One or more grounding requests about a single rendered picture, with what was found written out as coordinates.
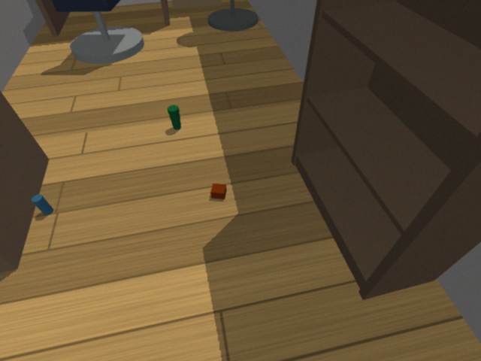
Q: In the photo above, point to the office chair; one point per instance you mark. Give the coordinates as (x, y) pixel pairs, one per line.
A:
(106, 44)

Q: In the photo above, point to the coat stand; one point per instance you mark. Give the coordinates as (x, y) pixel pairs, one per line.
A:
(233, 19)

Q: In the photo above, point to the bookshelf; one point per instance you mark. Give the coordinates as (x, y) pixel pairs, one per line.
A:
(388, 140)

